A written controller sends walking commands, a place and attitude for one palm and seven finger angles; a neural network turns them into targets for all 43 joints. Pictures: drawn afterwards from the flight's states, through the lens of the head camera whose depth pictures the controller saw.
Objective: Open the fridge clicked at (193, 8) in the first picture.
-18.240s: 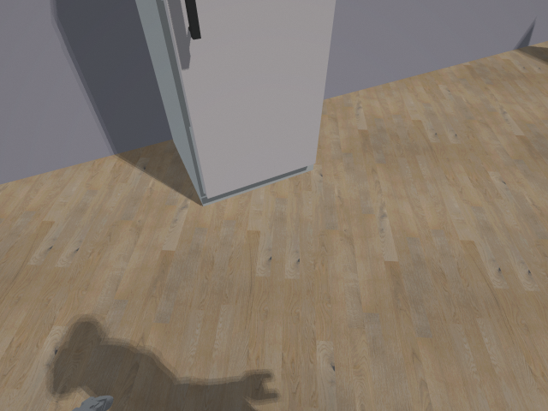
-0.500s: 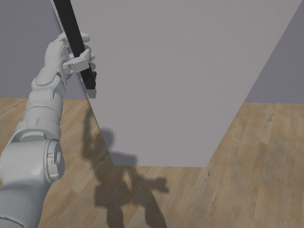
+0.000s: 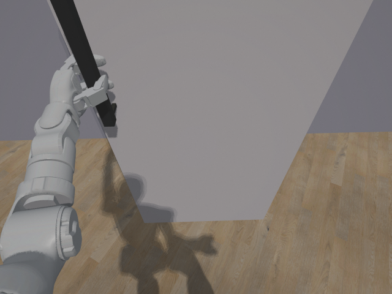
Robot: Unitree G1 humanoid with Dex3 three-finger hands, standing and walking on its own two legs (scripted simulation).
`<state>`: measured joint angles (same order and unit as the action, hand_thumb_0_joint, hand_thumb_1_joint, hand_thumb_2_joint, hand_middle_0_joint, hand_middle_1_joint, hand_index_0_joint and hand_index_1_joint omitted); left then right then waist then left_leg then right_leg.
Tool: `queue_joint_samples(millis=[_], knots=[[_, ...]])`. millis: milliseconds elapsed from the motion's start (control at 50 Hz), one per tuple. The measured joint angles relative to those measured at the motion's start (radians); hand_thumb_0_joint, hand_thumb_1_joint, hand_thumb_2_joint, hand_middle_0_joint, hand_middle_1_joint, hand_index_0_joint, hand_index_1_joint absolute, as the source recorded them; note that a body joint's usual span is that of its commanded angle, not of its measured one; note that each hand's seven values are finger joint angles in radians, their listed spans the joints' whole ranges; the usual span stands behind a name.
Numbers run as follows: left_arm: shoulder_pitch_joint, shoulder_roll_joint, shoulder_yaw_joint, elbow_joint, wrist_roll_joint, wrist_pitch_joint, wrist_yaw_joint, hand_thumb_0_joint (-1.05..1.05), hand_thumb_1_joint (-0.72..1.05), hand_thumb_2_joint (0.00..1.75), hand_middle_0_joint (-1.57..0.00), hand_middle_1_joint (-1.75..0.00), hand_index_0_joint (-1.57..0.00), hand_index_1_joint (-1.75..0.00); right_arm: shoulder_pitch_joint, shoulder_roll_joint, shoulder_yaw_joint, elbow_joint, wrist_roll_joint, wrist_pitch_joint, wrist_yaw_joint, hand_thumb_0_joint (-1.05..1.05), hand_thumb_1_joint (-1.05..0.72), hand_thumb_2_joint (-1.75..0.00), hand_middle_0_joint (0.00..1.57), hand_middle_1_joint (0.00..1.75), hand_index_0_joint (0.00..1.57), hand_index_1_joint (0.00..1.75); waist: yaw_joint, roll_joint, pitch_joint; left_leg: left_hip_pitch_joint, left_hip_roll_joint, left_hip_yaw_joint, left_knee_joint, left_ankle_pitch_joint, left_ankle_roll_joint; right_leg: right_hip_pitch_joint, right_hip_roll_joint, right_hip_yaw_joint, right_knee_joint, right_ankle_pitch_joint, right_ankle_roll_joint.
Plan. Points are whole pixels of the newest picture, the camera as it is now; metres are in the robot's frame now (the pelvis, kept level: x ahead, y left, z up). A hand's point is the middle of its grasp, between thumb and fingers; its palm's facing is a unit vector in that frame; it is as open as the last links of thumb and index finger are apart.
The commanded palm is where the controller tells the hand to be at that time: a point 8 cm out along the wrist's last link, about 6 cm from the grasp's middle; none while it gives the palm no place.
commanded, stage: pull the door a little, standing still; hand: left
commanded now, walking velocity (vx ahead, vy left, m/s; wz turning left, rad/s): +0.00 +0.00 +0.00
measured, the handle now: (91, 60) +0.52 +0.20 +0.23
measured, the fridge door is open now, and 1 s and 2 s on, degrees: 0 11 40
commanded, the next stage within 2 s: walk backward, drawing the door open in 0.62 s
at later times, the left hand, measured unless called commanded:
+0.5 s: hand (101, 92) +0.45 +0.18 +0.19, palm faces +0.04 -1.00 +0.00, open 6.1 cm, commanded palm +0.38 +0.23 +0.19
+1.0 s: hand (99, 127) +0.37 +0.16 +0.18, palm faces +0.19 -0.95 -0.23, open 7.0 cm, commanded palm +0.32 +0.22 +0.19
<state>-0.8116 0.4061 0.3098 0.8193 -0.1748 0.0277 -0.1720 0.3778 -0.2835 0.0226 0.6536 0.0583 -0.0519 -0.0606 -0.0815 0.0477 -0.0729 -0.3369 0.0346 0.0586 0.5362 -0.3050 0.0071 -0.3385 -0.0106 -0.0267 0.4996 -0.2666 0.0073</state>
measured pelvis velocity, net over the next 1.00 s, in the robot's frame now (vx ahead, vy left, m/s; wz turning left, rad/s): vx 0.06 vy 0.00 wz -0.01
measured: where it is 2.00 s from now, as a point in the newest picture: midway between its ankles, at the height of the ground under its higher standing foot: outside the picture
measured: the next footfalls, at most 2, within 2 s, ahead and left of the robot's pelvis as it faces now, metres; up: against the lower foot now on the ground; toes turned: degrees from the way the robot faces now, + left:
right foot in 1.18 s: +0.25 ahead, -0.07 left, +0.00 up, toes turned +3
left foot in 1.40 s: +0.06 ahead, +0.01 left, +0.00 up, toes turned +17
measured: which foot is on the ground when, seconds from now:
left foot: down 0.00-1.00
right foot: down 0.00-0.94, up 0.96-1.00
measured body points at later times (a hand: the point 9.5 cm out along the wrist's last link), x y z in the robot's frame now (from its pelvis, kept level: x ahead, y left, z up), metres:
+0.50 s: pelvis +0.04 -0.01 +0.01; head +0.05 -0.02 +0.46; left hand +0.45 +0.23 +0.20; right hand +0.16 -0.26 -0.10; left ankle -0.02 +0.11 -0.73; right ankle -0.01 -0.13 -0.73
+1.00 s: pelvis +0.06 +0.00 +0.00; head +0.10 -0.03 +0.45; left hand +0.35 +0.21 +0.20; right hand +0.26 -0.24 -0.09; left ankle -0.02 +0.13 -0.73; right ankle +0.00 -0.12 -0.69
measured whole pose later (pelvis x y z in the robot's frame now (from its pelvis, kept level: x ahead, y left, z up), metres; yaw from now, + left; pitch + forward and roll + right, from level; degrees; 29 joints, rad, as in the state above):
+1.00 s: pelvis +0.06 +0.00 +0.00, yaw +0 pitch +4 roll +0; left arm 0.04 0.27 0.18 -0.33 -0.10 -0.01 0.07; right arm 0.12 -0.25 0.01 0.53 0.00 0.04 -0.06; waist 0.00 0.07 0.01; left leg -0.16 0.00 -0.05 0.47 -0.35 0.01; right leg -0.39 -0.02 -0.05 0.87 -0.42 0.01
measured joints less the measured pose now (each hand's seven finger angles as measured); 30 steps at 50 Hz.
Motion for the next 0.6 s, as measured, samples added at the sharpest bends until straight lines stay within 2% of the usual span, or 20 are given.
queue_joint_samples(millis=[120,220,360,480,600], knots=[[0.069,-0.034,-0.008,-0.133,-0.004,0.063,0.013,0.0,0.73,0.79,-0.28,-1.4,-0.28,-1.37,-0.036,0.009,-0.004,-0.019,0.002,0.013,0.004,0.01,-0.9,-0.9,0.2,0.3,0.2,0.3,0.017,0.001,-0.004,0.036,-0.001,0.0,-0.02,-0.009,-0.001,0.036,0.0,0.0,-0.021,-0.009,0.002],[0.054,-0.046,-0.018,-0.146,0.008,0.099,-0.012,0.0,0.7,0.79,-0.31,-1.39,-0.31,-1.37,-0.077,0.014,0.001,-0.022,-0.003,0.032,-0.004,0.01,-0.9,-0.9,0.2,0.3,0.2,0.3,0.034,-0.005,-0.005,0.044,-0.004,-0.013,-0.026,-0.012,-0.002,0.051,-0.003,-0.014,-0.028,-0.017,0.001],[0.113,-0.051,-0.002,-0.222,-0.001,0.135,0.002,0.0,0.71,0.8,-0.3,-1.38,-0.31,-1.36,-0.112,0.019,0.002,-0.058,-0.004,0.05,0.002,0.01,-0.9,-0.9,0.2,0.3,0.2,0.3,0.035,0.001,-0.008,0.068,-0.006,-0.008,-0.048,0.001,-0.003,0.068,-0.003,-0.005,-0.043,-0.011,-0.002],[0.226,-0.05,0.023,-0.362,-0.019,0.171,0.006,0.0,0.73,0.78,-0.27,-1.38,-0.27,-1.37,-0.114,0.023,0.009,-0.087,0.001,0.07,0.011,0.01,-0.9,-0.9,0.2,0.3,0.2,0.3,0.032,0.001,-0.011,0.104,-0.006,0.001,-0.069,0.007,-0.003,0.094,0.001,0.017,-0.06,-0.013,-0.005],[0.416,-0.062,0.052,-0.596,-0.051,0.223,-0.001,-0.01,0.74,0.77,-0.27,-1.36,-0.23,-1.36,-0.115,0.022,0.008,-0.106,0.005,0.088,0.02,0.01,-0.9,-0.9,0.2,0.3,0.2,0.3,0.041,0.006,-0.021,0.14,-0.007,0.0,-0.08,0.023,-0.007,0.115,0.004,0.025,-0.066,-0.004,-0.014]])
